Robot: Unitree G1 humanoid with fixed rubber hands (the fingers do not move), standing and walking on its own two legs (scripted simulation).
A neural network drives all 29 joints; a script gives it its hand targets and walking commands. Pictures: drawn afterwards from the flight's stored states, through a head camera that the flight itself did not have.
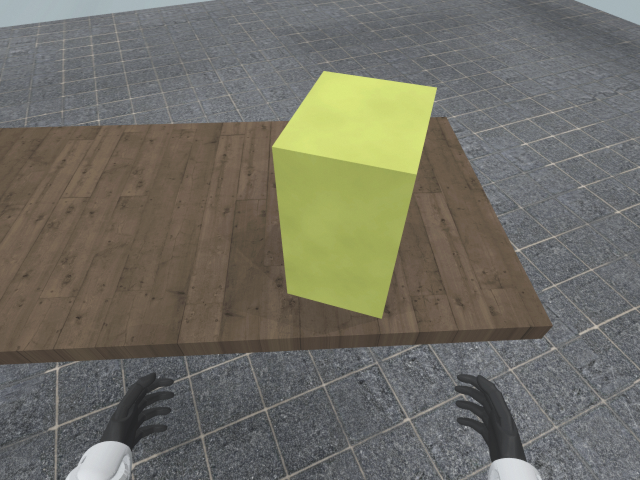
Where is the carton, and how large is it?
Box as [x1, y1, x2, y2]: [272, 71, 436, 318]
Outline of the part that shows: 323,71 272,146 287,292 381,318 436,87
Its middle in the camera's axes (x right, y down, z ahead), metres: +0.05 -0.07 +0.59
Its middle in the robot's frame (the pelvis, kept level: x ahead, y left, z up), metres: +0.48 -0.03 +0.08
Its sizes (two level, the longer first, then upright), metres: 0.199 0.163 0.293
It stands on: a table, 0.70 m high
